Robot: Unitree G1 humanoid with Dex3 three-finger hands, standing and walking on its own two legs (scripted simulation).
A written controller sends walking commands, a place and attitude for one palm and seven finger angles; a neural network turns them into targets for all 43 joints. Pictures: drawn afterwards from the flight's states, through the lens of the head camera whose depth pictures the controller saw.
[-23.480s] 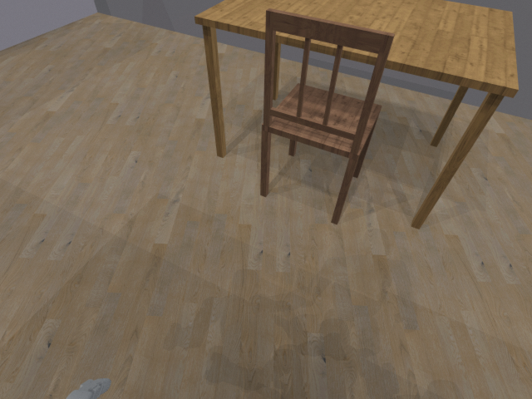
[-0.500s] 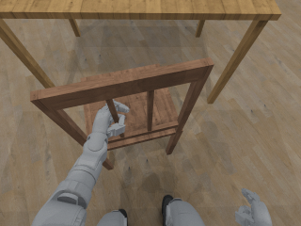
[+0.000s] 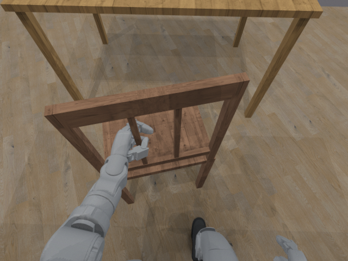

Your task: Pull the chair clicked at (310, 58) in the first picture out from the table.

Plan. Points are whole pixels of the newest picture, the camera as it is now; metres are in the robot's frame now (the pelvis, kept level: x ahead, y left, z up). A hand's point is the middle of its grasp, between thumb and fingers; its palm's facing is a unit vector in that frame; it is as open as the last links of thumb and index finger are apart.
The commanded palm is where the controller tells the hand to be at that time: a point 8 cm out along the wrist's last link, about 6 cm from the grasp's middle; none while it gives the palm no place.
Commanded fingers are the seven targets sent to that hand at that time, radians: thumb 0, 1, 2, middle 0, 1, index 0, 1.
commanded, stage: step backward, pulling the chair out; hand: left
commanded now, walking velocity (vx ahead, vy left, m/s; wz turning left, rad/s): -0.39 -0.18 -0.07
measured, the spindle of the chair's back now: (139, 143) +0.41 +0.10 -0.08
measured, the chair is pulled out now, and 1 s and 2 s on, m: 0.38 0.52 0.52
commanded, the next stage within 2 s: stop walking, hand still on the chair in 0.44 s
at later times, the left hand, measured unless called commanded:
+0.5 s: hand (138, 177) +0.30 +0.09 -0.04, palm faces -0.12 -0.98 -0.16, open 4.9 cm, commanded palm +0.28 +0.14 -0.04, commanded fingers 0.00 0.90 0.90 -0.50 -1.45 -0.50 -1.45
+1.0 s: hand (134, 201) +0.24 +0.09 -0.04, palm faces -0.07 -0.98 -0.16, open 4.9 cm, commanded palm +0.23 +0.15 -0.03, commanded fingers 0.00 0.90 0.90 -0.50 -1.45 -0.50 -1.45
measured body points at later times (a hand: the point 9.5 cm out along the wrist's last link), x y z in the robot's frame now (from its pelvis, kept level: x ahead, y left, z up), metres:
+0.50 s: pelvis -0.08 +0.01 +0.00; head +0.01 -0.01 +0.44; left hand +0.30 +0.14 -0.03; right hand +0.00 -0.27 -0.12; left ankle -0.04 +0.16 -0.72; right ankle -0.01 -0.12 -0.72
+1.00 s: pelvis -0.07 -0.01 +0.01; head -0.04 -0.02 +0.46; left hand +0.24 +0.14 -0.03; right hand +0.01 -0.27 -0.11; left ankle -0.08 +0.13 -0.72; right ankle -0.01 -0.12 -0.72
